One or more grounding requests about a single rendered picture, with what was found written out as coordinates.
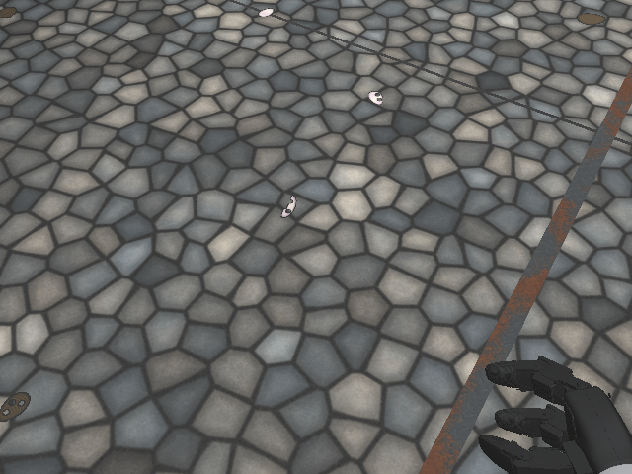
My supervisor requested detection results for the right robot hand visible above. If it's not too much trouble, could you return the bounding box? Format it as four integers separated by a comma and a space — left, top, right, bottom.
478, 356, 632, 474

